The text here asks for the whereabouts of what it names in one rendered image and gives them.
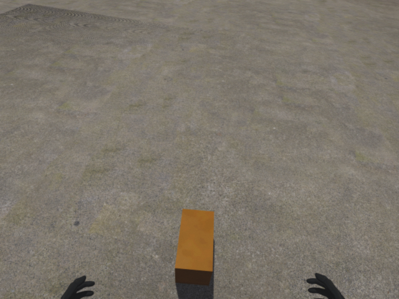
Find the robot right hand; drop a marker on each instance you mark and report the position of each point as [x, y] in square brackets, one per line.
[330, 291]

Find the carton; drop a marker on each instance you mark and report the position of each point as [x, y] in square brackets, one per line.
[194, 258]

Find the robot left hand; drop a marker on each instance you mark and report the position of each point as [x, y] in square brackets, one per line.
[74, 287]

